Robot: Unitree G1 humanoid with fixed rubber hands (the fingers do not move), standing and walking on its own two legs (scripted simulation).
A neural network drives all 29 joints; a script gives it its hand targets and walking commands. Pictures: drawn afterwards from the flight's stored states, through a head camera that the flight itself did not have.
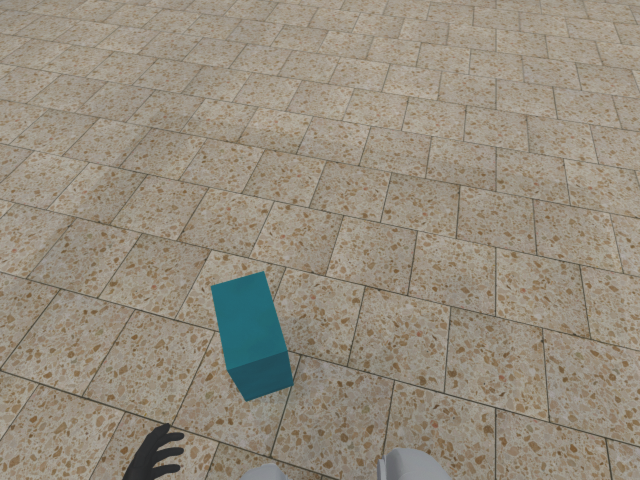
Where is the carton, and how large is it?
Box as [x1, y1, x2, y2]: [211, 271, 293, 401]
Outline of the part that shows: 263,271 211,286 226,367 246,401 293,384 286,347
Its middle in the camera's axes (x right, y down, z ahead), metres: -0.18 +0.30 +1.11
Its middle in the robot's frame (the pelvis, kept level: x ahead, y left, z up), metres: +0.53 +0.19 -0.60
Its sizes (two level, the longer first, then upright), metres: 0.239 0.149 0.298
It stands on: the floor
